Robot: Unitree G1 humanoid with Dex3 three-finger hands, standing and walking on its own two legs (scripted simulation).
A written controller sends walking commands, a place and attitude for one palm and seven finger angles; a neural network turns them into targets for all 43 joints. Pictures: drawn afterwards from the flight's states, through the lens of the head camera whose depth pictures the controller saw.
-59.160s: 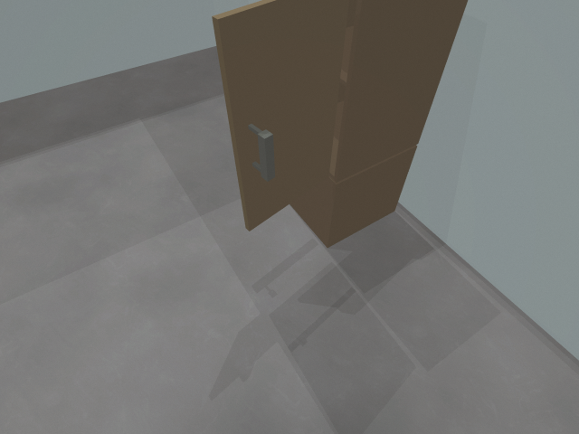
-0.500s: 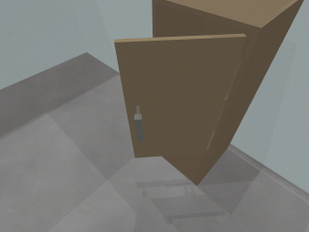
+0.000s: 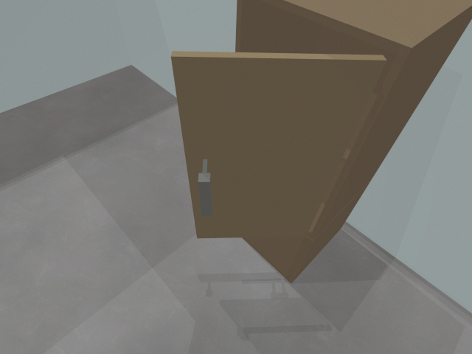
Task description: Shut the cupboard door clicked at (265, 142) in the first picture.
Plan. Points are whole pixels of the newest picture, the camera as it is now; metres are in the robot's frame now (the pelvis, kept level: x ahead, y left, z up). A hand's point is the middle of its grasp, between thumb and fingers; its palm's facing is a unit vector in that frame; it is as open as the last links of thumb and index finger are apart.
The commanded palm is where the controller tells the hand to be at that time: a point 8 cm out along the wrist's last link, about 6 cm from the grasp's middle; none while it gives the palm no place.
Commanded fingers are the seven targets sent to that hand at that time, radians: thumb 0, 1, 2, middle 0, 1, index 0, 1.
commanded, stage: shuffle to correct the standing spot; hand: left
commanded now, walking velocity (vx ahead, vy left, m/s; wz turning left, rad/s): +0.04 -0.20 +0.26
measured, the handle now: (206, 188) +0.47 +0.10 -0.04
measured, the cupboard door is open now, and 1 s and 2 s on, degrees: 48 48 48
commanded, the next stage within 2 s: come to a stop and stand still in 0.56 s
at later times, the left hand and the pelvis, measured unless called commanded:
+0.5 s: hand out of the picture +0.05 +0.12 -0.17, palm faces +0.09 -0.98 -0.18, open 7.4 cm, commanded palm none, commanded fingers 0.00 0.90 0.90 -0.20 -0.30 -0.20 -0.30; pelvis +0.03 -0.06 +0.00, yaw +3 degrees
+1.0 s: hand out of the picture +0.07 +0.04 -0.17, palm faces +0.11 -0.97 -0.21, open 7.3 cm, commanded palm none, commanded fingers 0.00 0.90 0.90 -0.20 -0.30 -0.20 -0.30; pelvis +0.05 -0.14 +0.00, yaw +4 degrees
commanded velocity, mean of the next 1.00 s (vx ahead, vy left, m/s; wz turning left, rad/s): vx -0.01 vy -0.08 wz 0.02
